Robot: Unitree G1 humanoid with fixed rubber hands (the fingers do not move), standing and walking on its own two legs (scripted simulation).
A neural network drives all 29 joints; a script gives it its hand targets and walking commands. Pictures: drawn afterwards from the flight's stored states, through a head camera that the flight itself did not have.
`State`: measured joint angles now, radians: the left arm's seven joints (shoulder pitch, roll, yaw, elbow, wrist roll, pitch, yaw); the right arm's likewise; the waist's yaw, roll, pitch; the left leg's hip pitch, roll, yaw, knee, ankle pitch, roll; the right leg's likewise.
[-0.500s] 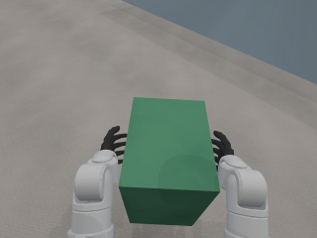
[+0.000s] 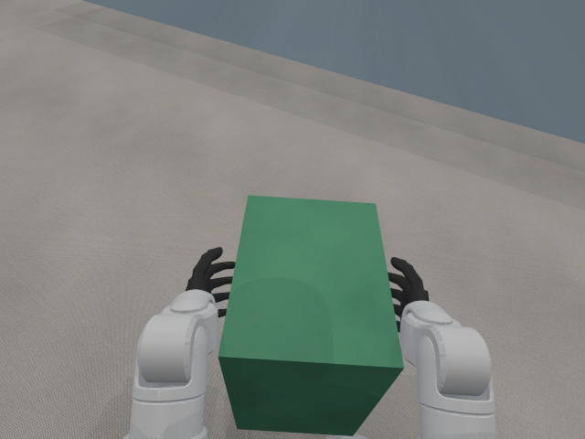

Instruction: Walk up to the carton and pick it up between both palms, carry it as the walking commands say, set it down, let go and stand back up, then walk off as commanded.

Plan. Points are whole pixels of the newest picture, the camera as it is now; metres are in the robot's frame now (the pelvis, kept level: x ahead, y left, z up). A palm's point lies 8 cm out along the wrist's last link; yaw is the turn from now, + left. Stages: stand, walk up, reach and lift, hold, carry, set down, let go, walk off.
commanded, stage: carry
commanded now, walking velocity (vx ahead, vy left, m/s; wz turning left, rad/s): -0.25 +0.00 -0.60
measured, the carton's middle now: (303, 321) +0.30 +0.00 +0.01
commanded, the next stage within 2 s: none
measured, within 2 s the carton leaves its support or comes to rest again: neither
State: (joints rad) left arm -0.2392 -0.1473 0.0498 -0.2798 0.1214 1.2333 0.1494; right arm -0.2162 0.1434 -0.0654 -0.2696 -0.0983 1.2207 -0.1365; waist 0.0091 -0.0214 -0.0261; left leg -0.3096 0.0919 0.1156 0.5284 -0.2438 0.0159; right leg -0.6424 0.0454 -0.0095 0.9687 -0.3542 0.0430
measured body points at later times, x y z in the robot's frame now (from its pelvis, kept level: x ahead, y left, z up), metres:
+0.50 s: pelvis -0.20 +0.01 -0.01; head -0.17 -0.01 +0.44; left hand +0.13 +0.02 +0.06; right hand +0.02 -0.23 +0.05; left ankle -0.18 +0.13 -0.72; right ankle -0.10 -0.15 -0.74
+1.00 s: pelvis -0.34 +0.05 -0.01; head -0.34 +0.04 +0.44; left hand -0.02 +0.04 +0.07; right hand -0.15 -0.20 +0.06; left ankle -0.25 +0.14 -0.72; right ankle -0.36 -0.07 -0.74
